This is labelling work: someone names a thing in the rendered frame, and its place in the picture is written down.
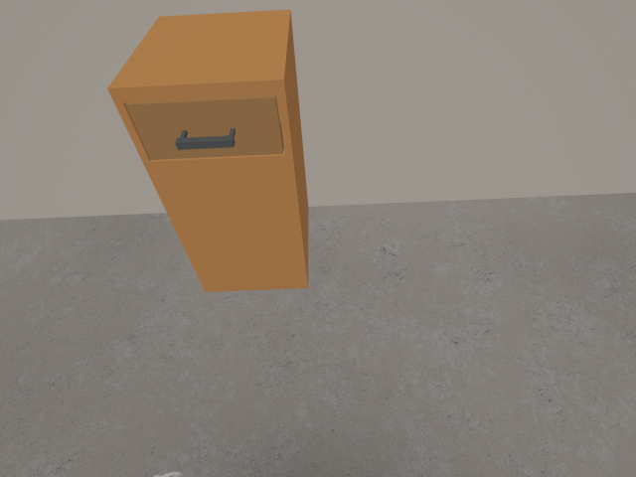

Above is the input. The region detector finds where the cabinet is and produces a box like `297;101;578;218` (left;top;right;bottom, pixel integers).
107;10;308;292

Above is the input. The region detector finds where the handle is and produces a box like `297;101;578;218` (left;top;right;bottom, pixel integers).
175;128;236;150

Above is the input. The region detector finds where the drawer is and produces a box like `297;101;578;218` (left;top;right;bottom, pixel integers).
126;95;284;160

